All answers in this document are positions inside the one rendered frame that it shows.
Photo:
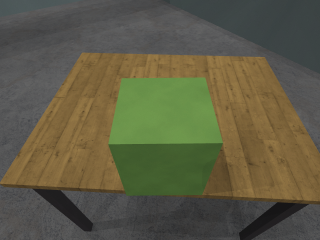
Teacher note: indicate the table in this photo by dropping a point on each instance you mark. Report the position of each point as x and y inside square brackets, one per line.
[267, 154]

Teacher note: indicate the carton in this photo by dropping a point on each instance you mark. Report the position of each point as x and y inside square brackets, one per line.
[165, 137]

